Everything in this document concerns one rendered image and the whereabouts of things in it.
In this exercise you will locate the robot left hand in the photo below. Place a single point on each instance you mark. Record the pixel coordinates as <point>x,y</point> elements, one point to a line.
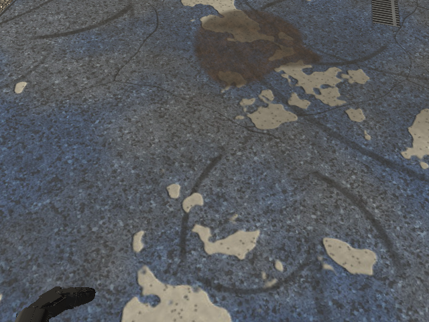
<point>55,301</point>

